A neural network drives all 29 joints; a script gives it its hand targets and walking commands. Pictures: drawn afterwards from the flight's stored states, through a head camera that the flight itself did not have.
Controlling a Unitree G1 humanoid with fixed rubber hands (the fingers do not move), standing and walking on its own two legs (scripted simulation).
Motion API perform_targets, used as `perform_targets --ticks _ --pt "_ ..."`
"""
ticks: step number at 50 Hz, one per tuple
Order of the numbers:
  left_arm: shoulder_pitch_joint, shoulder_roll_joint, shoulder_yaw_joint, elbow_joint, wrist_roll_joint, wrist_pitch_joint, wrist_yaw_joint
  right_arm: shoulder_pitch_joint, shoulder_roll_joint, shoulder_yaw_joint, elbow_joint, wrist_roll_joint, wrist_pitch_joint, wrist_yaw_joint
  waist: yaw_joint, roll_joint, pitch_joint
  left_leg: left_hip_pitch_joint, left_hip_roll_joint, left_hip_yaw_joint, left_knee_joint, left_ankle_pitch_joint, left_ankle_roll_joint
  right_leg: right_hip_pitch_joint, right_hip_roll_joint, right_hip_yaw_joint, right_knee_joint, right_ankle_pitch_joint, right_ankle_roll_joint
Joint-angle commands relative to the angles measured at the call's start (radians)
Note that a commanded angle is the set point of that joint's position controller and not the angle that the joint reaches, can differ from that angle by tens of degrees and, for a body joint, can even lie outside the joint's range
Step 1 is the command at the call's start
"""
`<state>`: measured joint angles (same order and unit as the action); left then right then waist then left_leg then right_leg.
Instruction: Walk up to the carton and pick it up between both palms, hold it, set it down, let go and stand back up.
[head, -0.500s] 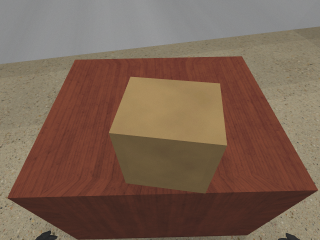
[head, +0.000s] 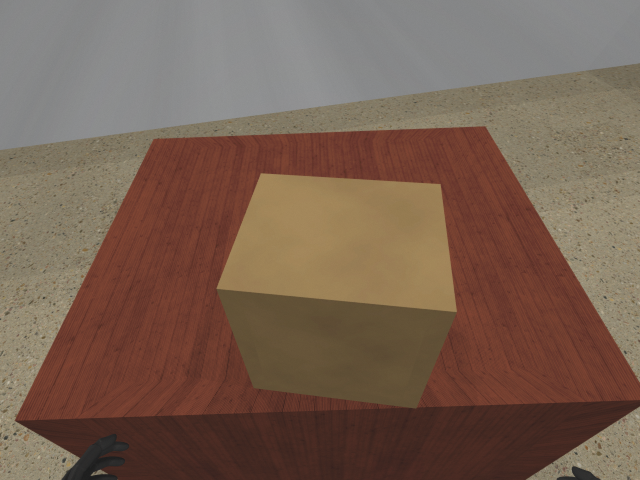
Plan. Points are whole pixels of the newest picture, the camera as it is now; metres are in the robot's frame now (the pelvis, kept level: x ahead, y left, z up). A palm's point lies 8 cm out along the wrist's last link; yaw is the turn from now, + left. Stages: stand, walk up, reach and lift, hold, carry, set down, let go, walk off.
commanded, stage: walk up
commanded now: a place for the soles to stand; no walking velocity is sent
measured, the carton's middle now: (340, 293) +0.37 -0.01 +0.02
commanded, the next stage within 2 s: reach and lift in 0.18 s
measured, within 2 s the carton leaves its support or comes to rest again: neither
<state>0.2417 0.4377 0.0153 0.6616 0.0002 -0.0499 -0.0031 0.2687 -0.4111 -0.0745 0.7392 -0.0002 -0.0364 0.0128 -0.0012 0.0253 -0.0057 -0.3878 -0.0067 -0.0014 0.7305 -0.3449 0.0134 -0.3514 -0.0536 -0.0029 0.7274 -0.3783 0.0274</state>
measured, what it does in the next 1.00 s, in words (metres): stands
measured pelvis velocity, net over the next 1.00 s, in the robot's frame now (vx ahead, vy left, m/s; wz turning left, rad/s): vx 0.01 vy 0.00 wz -0.01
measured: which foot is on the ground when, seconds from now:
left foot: down 0.00-1.00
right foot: down 0.00-1.00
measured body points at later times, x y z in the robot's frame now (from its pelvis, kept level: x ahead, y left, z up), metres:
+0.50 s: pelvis +0.00 -0.01 +0.00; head +0.03 -0.01 +0.45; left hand +0.18 +0.29 -0.07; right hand +0.14 -0.33 -0.07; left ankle +0.03 +0.11 -0.71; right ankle +0.00 -0.15 -0.71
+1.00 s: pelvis +0.01 +0.00 +0.03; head +0.00 +0.01 +0.48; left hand +0.19 +0.28 -0.03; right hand +0.18 -0.25 -0.03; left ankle +0.03 +0.12 -0.71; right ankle +0.00 -0.15 -0.71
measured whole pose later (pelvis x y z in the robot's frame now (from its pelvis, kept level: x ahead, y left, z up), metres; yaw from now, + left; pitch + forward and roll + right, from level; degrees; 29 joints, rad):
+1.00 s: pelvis +0.01 +0.00 +0.03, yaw +0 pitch -5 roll +0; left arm 0.23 0.37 0.06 0.50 -0.03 -0.03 -0.03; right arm 0.17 -0.15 -0.12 0.74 -0.02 -0.34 -0.04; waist 0.00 -0.04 0.06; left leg -0.13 0.01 0.00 0.45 -0.23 -0.01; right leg -0.09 -0.04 -0.01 0.43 -0.25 0.03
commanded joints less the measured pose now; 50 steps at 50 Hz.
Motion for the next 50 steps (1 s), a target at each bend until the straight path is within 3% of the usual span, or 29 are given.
perform_targets --ticks 1,2,4,5,6,7,8,9,10,12,14,17,18,19,20,21,23,25,27,29,30,32,34,35,39,41,45,47,50 --pt "-0.013 0.199 0.058 0.02 0.024 -0.014 0.014 -0.062 -0.211 -0.025 -0.023 -0.016 -0.022 -0.002 0.031 -0.02 -0.035 -0.027 0.12 -0.219 -0.194 0.08 0.088 0.097 -0.048 0.055 -0.132 0.003 -0.099" --pt "-0.023 0.196 0.057 0.008 0.029 -0.016 0.012 -0.063 -0.21 -0.023 -0.026 -0.022 -0.025 -0.002 0.011 -0.009 -0.033 -0.012 0.124 -0.213 -0.211 0.043 0.08 0.066 -0.046 0.057 -0.138 0.021 -0.105" --pt "-0.035 0.203 0.062 0.013 0.028 -0.02 0.01 -0.067 -0.196 -0.015 -0.017 -0.021 -0.027 -0.002 0.021 -0.005 0.018 -0.077 0.095 -0.194 -0.183 -0.005 0.071 0.068 -0.067 0.089 -0.162 -0.014 -0.11" --pt "-0.031 0.212 0.057 0.007 0.027 -0.019 0.009 -0.051 -0.191 -0.022 -0.015 -0.023 -0.021 -0.004 0.006 -0.042 0.005 -0.04 0.071 -0.174 -0.189 -0.019 0.066 0.043 -0.066 0.083 -0.178 -0.032 -0.106" --pt "-0.033 0.223 0.059 0.014 0.03 -0.015 0.008 -0.034 -0.198 -0.021 -0.024 -0.018 -0.022 -0.001 -0.003 -0.015 -0.016 -0.02 0.062 -0.158 -0.168 -0.026 0.058 0.031 -0.076 0.093 -0.179 -0.033 -0.112" --pt "-0.06 0.203 0.06 0.009 0.028 -0.017 0.005 -0.042 -0.194 -0.024 0.004 -0.02 -0.019 0.0 0.007 -0.043 0.003 -0.056 0.073 -0.192 -0.211 -0.074 0.064 0.062 -0.062 0.079 -0.167 -0.052 -0.112" --pt "-0.03 0.205 0.061 0.005 0.026 -0.016 0.006 -0.052 -0.212 -0.024 -0.006 -0.027 -0.02 0.0 0.016 -0.019 -0.011 -0.046 0.077 -0.194 -0.209 -0.05 0.066 0.065 -0.056 0.074 -0.178 -0.089 -0.114" --pt "-0.04 0.209 0.056 0.019 0.029 -0.018 0.009 -0.05 -0.208 -0.028 -0.016 -0.025 -0.022 0.001 0.009 -0.054 0.012 -0.019 0.068 -0.17 -0.175 -0.012 0.063 0.034 -0.065 0.1 -0.19 -0.045 -0.118" --pt "-0.335 0.095 0.061 -0.005 0.026 0.227 0.026 -0.306 -0.036 -0.173 0.229 -0.122 -0.197 0.032 -0.01 -0.018 0.171 -0.066 0.069 0.064 -0.168 -0.142 -0.055 -0.075 0.052 -0.072 -0.088 -0.06 -0.094" --pt "-0.296 0.064 0.062 -0.1 0.045 0.338 0.042 -0.251 -0.142 -0.215 0.256 -0.14 -0.222 0.07 -0.034 0.039 0.135 -0.19 0.116 0.052 -0.186 -0.192 -0.006 0.057 0.09 -0.095 0.012 -0.009 -0.093" --pt "-0.3 0.062 0.091 -0.215 0.05 0.356 0.04 -0.266 -0.173 -0.214 0.185 -0.127 -0.265 0.077 -0.017 -0.009 0.046 -0.114 0.085 0.073 -0.182 -0.101 -0.002 0.12 0.092 -0.078 -0.032 0.028 -0.08" --pt "-0.31 0.093 0.103 -0.35 0.033 0.349 0.046 -0.219 -0.135 -0.188 0.095 -0.062 -0.3 0.053 -0.001 -0.069 -0.106 0.147 0.04 0.074 -0.127 0.077 -0.038 0.065 0.061 -0.063 -0.116 0.135 -0.068" --pt "-0.277 0.1 0.111 -0.386 0.031 0.326 0.044 -0.194 -0.103 -0.156 0.057 -0.044 -0.314 0.05 0.012 -0.06 -0.186 0.224 0.026 0.077 -0.113 0.184 -0.039 0.079 0.063 -0.055 -0.141 0.202 -0.067" --pt "-0.232 0.102 0.129 -0.39 0.024 0.311 0.041 -0.162 -0.112 -0.149 0.007 -0.031 -0.326 0.037 0.006 -0.108 -0.195 0.267 0.031 0.075 -0.123 0.216 -0.035 0.106 0.067 -0.053 -0.149 0.261 -0.06" --pt "-0.207 0.119 0.146 -0.4 0.027 0.288 0.036 -0.156 -0.094 -0.122 -0.043 -0.014 -0.332 0.026 0.036 -0.102 -0.198 0.27 0.009 0.086 -0.132 0.248 -0.027 0.152 0.06 -0.031 -0.18 0.305 -0.049" --pt "-0.167 0.105 0.153 -0.396 0.019 0.282 0.036 -0.142 -0.079 -0.109 -0.062 -0.003 -0.34 0.019 0.025 -0.144 -0.199 0.302 0.002 0.078 -0.127 0.297 -0.026 0.155 0.07 -0.036 -0.186 0.398 -0.036" --pt "-0.129 0.099 0.156 -0.351 0.018 0.265 0.022 -0.118 -0.036 -0.071 -0.084 0.015 -0.341 0.009 0.04 -0.144 -0.151 0.275 -0.017 0.084 -0.17 0.29 -0.018 0.204 0.064 -0.021 -0.227 0.407 -0.022" --pt "-0.159 0.105 0.172 -0.413 0.018 0.236 0.023 -0.112 0.004 -0.058 -0.109 0.023 -0.338 0.0 0.038 -0.1 -0.138 0.265 -0.026 0.08 -0.188 0.328 -0.024 0.232 0.062 -0.008 -0.241 0.457 -0.012" --pt "-0.129 0.092 0.162 -0.388 0.011 0.217 0.024 -0.093 0.015 -0.052 -0.031 0.027 -0.323 0.005 0.032 -0.04 -0.061 0.296 -0.022 0.087 -0.246 0.33 -0.04 0.204 0.067 -0.005 -0.283 0.419 -0.014" --pt "-0.137 0.093 0.165 -0.309 -0.002 0.207 0.009 -0.078 0.063 -0.012 -0.014 0.021 -0.296 -0.002 0.04 -0.071 0.02 0.271 -0.026 0.099 -0.282 0.254 -0.029 0.201 0.056 0.024 -0.322 0.378 -0.004" --pt "-0.131 0.078 0.146 -0.306 -0.014 0.198 0.002 -0.061 0.093 -0.001 0.008 0.027 -0.282 -0.007 0.027 -0.034 0.043 0.287 -0.024 0.1 -0.311 0.258 -0.032 0.209 0.05 0.019 -0.354 0.355 -0.014" --pt "-0.181 0.096 0.133 -0.373 -0.035 0.163 0.007 -0.104 0.095 -0.042 -0.049 0.026 -0.297 -0.015 0.023 -0.013 0.016 0.289 -0.017 0.093 -0.318 0.295 -0.049 0.216 0.06 0.015 -0.361 0.359 -0.017" --pt "-0.141 0.076 0.139 -0.338 -0.049 0.151 -0.012 -0.074 0.135 -0.02 -0.067 0.022 -0.298 -0.027 0.027 -0.055 0.035 0.314 -0.02 0.109 -0.337 0.249 -0.041 0.228 0.046 0.017 -0.393 0.343 -0.009" --pt "-0.141 0.091 0.148 -0.321 -0.054 0.142 -0.013 -0.069 0.145 -0.012 -0.072 0.028 -0.297 -0.031 0.035 -0.031 0.026 0.31 -0.021 0.103 -0.337 0.309 -0.041 0.23 0.051 0.015 -0.384 0.394 -0.007" --pt "-0.125 0.087 0.133 -0.346 -0.107 0.065 -0.025 -0.064 0.176 -0.027 -0.169 0.04 -0.323 -0.048 0.03 -0.055 -0.02 0.355 -0.029 0.097 -0.337 0.337 -0.047 0.236 0.051 0.023 -0.406 0.409 0.0" --pt "-0.096 0.091 0.132 -0.392 -0.127 0.028 -0.027 -0.049 0.208 -0.023 -0.221 0.056 -0.346 -0.056 0.042 -0.028 -0.078 0.348 -0.026 0.099 -0.343 0.331 -0.054 0.293 0.052 0.028 -0.412 0.372 -0.007" --pt "-0.057 0.061 0.093 -0.363 -0.142 -0.023 -0.034 -0.027 0.171 -0.051 -0.176 0.054 -0.346 -0.064 -0.002 0.019 -0.021 0.368 -0.003 0.097 -0.372 0.35 -0.076 0.279 0.086 -0.001 -0.43 0.275 -0.035" --pt "-0.036 0.046 0.082 -0.36 -0.146 -0.026 -0.038 -0.019 0.186 -0.041 -0.136 0.068 -0.334 -0.062 0.001 0.055 0.02 0.36 0.0 0.095 -0.381 0.35 -0.091 0.274 0.077 0.001 -0.447 0.257 -0.044" --pt "-0.045 0.027 0.06 -0.379 -0.158 -0.067 -0.038 -0.058 0.202 -0.042 -0.197 0.078 -0.348 -0.059 0.025 0.066 0.026 0.314 0.017 0.091 -0.407 0.269 -0.084 0.307 0.077 0.002 -0.441 0.182 -0.059"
